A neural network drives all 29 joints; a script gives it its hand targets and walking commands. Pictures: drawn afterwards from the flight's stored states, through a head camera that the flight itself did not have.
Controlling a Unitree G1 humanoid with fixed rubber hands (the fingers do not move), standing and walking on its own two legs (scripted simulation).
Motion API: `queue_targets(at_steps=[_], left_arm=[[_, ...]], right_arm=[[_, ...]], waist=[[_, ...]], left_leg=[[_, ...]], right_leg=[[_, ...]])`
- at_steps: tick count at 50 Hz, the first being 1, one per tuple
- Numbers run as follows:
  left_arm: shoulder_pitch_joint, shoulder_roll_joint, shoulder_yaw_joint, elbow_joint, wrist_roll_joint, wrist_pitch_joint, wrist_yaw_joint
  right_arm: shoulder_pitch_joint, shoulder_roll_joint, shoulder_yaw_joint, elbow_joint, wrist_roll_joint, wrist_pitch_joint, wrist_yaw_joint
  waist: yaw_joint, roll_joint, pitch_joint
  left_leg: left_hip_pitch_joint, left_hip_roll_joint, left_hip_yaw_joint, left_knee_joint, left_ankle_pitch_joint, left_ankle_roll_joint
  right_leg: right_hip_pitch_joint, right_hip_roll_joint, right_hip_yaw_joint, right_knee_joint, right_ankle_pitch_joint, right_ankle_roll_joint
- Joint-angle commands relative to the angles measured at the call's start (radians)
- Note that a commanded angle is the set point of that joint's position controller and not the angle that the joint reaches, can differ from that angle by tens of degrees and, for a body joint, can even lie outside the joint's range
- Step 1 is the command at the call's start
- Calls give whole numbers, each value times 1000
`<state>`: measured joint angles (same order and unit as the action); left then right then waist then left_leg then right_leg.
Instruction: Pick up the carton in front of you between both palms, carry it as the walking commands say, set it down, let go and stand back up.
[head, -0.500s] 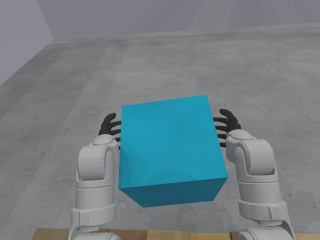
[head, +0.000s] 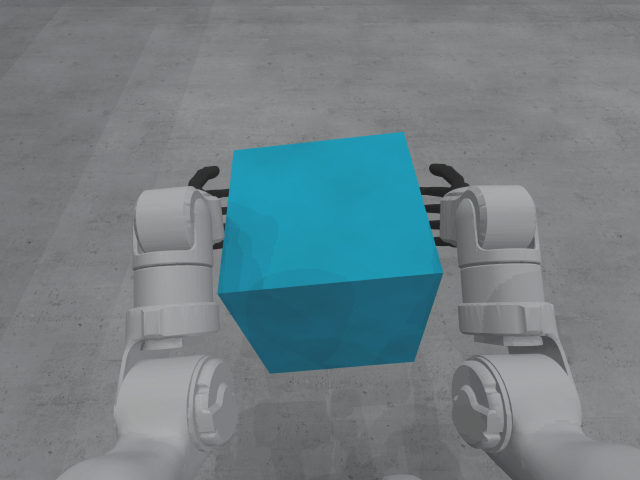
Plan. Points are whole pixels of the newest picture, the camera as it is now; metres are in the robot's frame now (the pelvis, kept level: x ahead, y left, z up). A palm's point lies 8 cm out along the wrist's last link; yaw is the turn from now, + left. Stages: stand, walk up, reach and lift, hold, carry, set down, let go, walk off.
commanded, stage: carry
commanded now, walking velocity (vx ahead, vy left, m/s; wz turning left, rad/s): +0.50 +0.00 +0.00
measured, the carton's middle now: (330, 263) +0.40 -0.01 +0.03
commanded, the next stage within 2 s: none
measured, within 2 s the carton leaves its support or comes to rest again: neither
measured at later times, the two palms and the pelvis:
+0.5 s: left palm (238, 94) +0.72 +0.12 +0.07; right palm (403, 86) +0.74 -0.17 +0.07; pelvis +0.37 -0.04 -0.02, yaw +0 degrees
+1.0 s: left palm (246, 8) +1.05 +0.12 +0.07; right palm (378, 8) +1.03 -0.17 +0.07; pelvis +0.71 -0.01 -0.01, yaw -2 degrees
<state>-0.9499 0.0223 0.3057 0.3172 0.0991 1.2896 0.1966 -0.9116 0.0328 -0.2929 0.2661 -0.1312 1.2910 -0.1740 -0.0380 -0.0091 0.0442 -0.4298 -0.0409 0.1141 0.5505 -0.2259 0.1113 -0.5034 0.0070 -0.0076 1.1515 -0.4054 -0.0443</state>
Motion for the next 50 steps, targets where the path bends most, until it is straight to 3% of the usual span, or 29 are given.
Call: queue_targets(at_steps=[1, 3, 5, 9, 11, 12, 13, 14, 15, 16, 17, 18, 19, 20, 22, 27, 31, 33, 34, 35, 36, 37, 38, 39, 40, 41, 43, 46, 50], left_arm=[[-669, -1244, -493, -181, -437, -20, -272], [-590, -1247, -529, -242, -406, -31, -258], [-519, -1237, -582, -311, -378, -46, -249], [-435, -1187, -709, -447, -356, -76, -252], [-414, -1151, -758, -468, -365, -84, -266], [-382, -1133, -772, -449, -371, -87, -276], [-351, -1113, -778, -426, -373, -89, -288], [-321, -1084, -772, -393, -369, -90, -301], [-300, -1038, -756, -327, -352, -88, -310], [-257, -1004, -732, -244, -345, -79, -313], [-196, -1017, -717, -198, -361, -81, -320], [-219, -1058, -716, -201, -387, -86, -330], [-286, -1100, -720, -218, -418, -92, -343], [-354, -1145, -727, -240, -449, -96, -352], [-455, -1212, -744, -284, -503, -105, -365], [-488, -1236, -753, -311, -536, -108, -367], [-435, -1189, -752, -286, -525, -101, -357], [-387, -1177, -741, -240, -510, -98, -353], [-375, -1177, -737, -216, -504, -97, -353], [-365, -1179, -735, -195, -492, -99, -354], [-354, -1181, -729, -174, -485, -99, -357], [-355, -1215, -711, -160, -481, -92, -357], [-346, -1199, -705, -157, -470, -89, -356], [-365, -1227, -708, -172, -475, -92, -354], [-368, -1244, -700, -191, -471, -97, -351], [-358, -1249, -694, -217, -463, -100, -345], [-312, -1267, -698, -259, -442, -100, -329], [-206, -1282, -732, -329, -412, -107, -307], [-58, -1259, -803, -438, -380, -110, -296]], right_arm=[[-800, 1199, 514, -221, 525, -33, 284], [-763, 1215, 566, -307, 533, -43, 283], [-704, 1213, 632, -385, 532, -57, 282], [-576, 1174, 777, -494, 536, -91, 285], [-536, 1139, 830, -496, 542, -106, 291], [-522, 1122, 852, -476, 545, -110, 295], [-501, 1110, 870, -439, 546, -112, 300], [-472, 1088, 878, -397, 545, -112, 307], [-461, 1079, 869, -340, 541, -102, 315], [-432, 1070, 835, -256, 530, -88, 314], [-388, 1053, 798, -234, 518, -82, 313], [-414, 1065, 784, -232, 515, -84, 313], [-456, 1084, 766, -237, 512, -91, 312], [-482, 1108, 756, -238, 505, -97, 308], [-507, 1146, 737, -255, 489, -115, 293], [-499, 1134, 736, -313, 451, -147, 246], [-479, 1086, 747, -326, 440, -142, 229], [-449, 1068, 741, -295, 436, -132, 234], [-427, 1064, 736, -271, 435, -129, 239], [-414, 1060, 728, -255, 436, -128, 247], [-401, 1053, 720, -237, 442, -125, 258], [-398, 1036, 698, -205, 434, -126, 263], [-363, 1077, 701, -179, 450, -127, 273], [-383, 1102, 701, -214, 462, -130, 282], [-426, 1138, 711, -257, 483, -129, 290], [-471, 1171, 723, -297, 504, -128, 297], [-481, 1211, 744, -357, 532, -125, 308], [-387, 1215, 761, -414, 530, -111, 321], [-181, 1171, 795, -473, 487, -100, 335]], waist=[[-27, 91, -607], [-36, 116, -615], [-45, 132, -622], [-75, 119, -581], [-75, 119, -547], [-44, 92, -543], [23, 50, -565], [82, -17, -550], [91, -213, -585], [123, -263, -664], [147, -217, -726], [136, -123, -708], [120, -65, -654], [110, -41, -610], [97, -52, -556], [94, -95, -499], [118, -115, -477], [82, -143, -506], [37, -140, -547], [-5, -97, -594], [-16, 26, -661], [-1, 289, -763], [-22, 248, -753], [-19, 193, -673], [-9, 79, -627], [-3, 53, -586], [13, 72, -575], [20, 115, -562], [17, 153, -498]], left_leg=[[689, 293, -364, -87, 543, 104], [727, 275, -325, -66, 633, 110], [746, 247, -283, -48, 692, 103], [671, 163, -177, -27, 626, 70], [593, 152, -142, 23, 553, 46], [526, 122, -100, 113, 538, 19], [397, 98, -50, 260, 541, 0], [203, 59, -24, 383, 364, -23], [-128, -36, -60, 596, -270, -62], [-366, -25, -148, 823, -407, -86], [-437, 15, -172, 897, -382, -90], [-454, 58, -176, 838, -315, -76], [-457, 69, -159, 770, -258, -75], [-416, 79, -141, 712, -215, -80], [-360, 91, -117, 627, -181, -94], [-307, 74, -43, 327, 28, -104], [-151, 5, 40, 24, 236, -70], [22, -22, 68, -84, 295, -40], [184, -26, 81, -152, 339, -33], [387, 31, 44, -157, 352, -29], [629, 260, -210, -59, 540, -7], [912, 480, -601, -57, 568, 193], [901, 442, -651, -109, 411, 209], [831, 395, -563, -131, 408, 171], [756, 373, -489, -151, 443, 133], [686, 351, -433, -178, 460, 104], [611, 329, -358, -228, 414, 72], [619, 319, -266, -260, 481, 75], [627, 265, -139, -264, 594, 35]], right_leg=[[-255, -47, 32, -92, 48, 18], [-287, -38, 9, -173, 68, 28], [-295, -31, -11, -265, 185, 30], [-124, 12, -78, -599, 481, 35], [20, 19, -82, -730, 628, 8], [157, 24, -88, -815, 730, -11], [387, 24, -125, -863, 820, -23], [582, -25, -111, -834, 861, -22], [887, -265, 163, -611, 1410, -122], [1148, -391, 312, -526, 1507, -253], [1128, -409, 394, -576, 1141, -307], [1030, -365, 388, -621, 821, -279], [922, -332, 373, -652, 747, -243], [812, -317, 346, -679, 722, -223], [675, -283, 292, -731, 636, -199], [614, -202, 144, -763, 798, -161], [638, -146, 31, -722, 948, -107], [635, -152, 3, -637, 1081, -71], [603, -142, -37, -523, 1088, -39], [483, -123, -61, -376, 924, -16], [261, -100, -59, -201, 454, 16], [-90, 49, -9, 101, -140, 56], [-195, 40, 46, 200, -143, 35], [-248, 8, 44, 185, -100, 25], [-247, -25, 41, 119, -31, 28], [-224, -49, 33, 46, 12, 35], [-152, -67, 14, -76, 46, 52], [-143, -61, -40, -246, 60, 74], [-131, -49, -111, -461, 226, 77]])
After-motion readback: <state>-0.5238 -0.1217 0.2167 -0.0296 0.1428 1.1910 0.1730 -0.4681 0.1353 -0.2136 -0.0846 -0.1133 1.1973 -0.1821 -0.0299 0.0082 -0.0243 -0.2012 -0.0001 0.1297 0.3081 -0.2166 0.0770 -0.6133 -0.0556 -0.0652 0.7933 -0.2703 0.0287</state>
